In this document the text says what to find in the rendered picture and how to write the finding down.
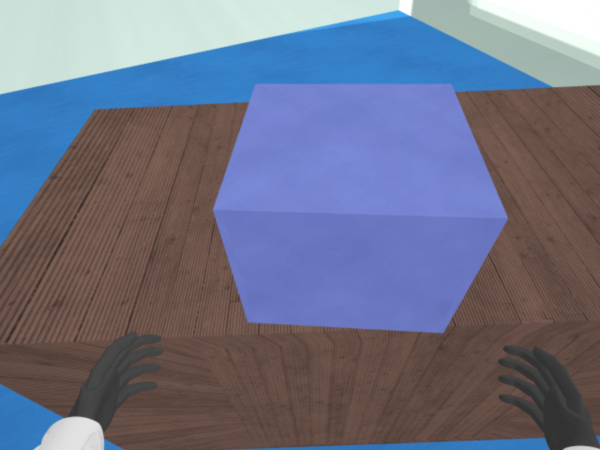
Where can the robot left hand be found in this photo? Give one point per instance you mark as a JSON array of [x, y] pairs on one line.
[[106, 388]]

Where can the carton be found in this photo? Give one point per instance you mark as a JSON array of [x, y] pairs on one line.
[[357, 206]]

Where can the pedestal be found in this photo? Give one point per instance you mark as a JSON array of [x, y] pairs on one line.
[[122, 238]]

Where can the left robot forearm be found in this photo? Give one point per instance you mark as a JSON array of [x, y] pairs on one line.
[[73, 433]]

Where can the robot right hand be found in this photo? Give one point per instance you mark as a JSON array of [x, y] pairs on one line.
[[559, 410]]

